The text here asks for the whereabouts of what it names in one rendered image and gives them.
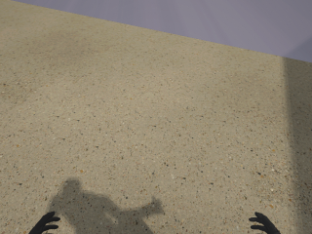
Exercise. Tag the robot left hand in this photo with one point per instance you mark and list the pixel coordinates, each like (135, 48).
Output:
(41, 226)

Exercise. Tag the robot right hand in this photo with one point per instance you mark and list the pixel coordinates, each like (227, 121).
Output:
(267, 226)

